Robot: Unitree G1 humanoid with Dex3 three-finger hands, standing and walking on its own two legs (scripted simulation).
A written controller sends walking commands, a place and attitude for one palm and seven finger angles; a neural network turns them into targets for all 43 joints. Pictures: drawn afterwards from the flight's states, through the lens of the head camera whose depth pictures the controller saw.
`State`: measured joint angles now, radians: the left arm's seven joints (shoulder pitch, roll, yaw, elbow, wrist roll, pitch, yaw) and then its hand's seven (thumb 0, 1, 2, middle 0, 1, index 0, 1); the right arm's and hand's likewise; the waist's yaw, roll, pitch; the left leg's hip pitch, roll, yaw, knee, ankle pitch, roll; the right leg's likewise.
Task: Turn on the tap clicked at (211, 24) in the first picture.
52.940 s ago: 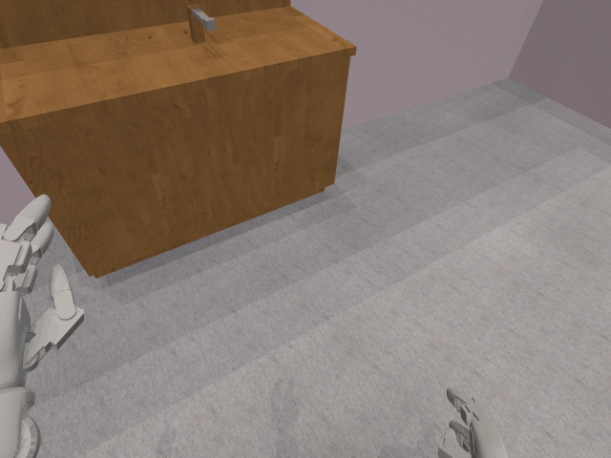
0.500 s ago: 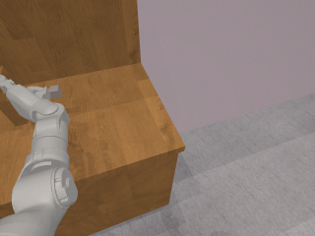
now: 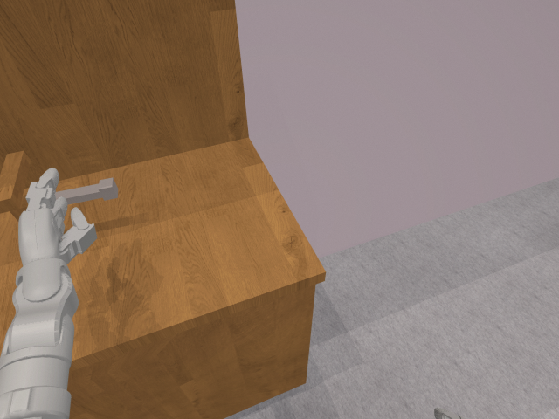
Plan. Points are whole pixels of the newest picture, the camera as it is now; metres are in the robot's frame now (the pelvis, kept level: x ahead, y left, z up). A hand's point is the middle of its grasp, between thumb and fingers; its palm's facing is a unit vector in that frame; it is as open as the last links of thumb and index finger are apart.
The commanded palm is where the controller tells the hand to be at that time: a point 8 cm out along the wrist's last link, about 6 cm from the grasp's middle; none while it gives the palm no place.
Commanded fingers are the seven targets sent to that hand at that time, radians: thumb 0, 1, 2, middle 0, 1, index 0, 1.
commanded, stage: draw the hand back beside the body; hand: left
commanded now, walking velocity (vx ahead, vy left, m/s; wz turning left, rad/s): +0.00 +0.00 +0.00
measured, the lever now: (108, 189) +0.50 +0.34 +0.06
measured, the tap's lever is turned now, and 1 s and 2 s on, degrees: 86 86 86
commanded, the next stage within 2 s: step back with the hand held close in 1.12 s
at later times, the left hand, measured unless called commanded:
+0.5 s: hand (67, 278) +0.25 +0.26 +0.15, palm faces +0.41 -0.87 -0.26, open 7.6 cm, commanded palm +0.20 +0.29 +0.16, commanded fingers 0.00 0.90 0.90 -0.19 -0.28 -0.19 -0.28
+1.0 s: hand (43, 341) +0.17 +0.24 +0.15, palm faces +0.41 -0.84 -0.34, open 7.5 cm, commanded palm +0.13 +0.28 +0.17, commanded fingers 0.00 0.90 0.90 -0.20 -0.30 -0.20 -0.30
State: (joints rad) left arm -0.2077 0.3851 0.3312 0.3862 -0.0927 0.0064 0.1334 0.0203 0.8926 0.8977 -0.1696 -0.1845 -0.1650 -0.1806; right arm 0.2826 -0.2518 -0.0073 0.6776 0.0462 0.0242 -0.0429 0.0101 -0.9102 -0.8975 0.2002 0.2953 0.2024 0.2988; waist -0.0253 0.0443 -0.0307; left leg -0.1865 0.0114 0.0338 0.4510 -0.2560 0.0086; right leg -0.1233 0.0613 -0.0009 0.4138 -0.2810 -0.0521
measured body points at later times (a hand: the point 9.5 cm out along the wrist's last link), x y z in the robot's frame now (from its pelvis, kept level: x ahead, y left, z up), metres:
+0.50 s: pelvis -0.01 +0.00 +0.00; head -0.03 -0.02 +0.45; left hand +0.22 +0.30 +0.16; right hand +0.17 -0.22 -0.09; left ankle -0.01 +0.11 -0.74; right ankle -0.04 -0.09 -0.74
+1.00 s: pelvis -0.01 +0.00 +0.00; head -0.04 -0.03 +0.45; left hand +0.14 +0.28 +0.17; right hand +0.18 -0.22 -0.09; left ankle -0.01 +0.11 -0.74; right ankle -0.04 -0.09 -0.74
